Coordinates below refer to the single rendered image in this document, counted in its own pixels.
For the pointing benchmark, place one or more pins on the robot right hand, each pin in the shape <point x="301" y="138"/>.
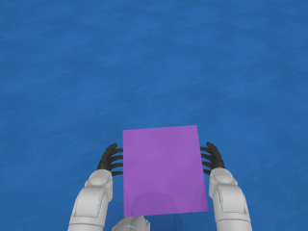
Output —
<point x="214" y="158"/>

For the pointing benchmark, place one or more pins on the carton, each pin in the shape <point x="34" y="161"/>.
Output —
<point x="162" y="172"/>

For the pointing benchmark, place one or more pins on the left robot thigh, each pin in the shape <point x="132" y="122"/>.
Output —
<point x="137" y="223"/>

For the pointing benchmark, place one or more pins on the left robot forearm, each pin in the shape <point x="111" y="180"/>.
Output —
<point x="91" y="204"/>

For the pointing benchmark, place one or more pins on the robot left hand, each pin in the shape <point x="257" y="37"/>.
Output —
<point x="107" y="159"/>

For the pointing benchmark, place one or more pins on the right robot forearm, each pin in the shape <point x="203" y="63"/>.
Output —
<point x="230" y="207"/>

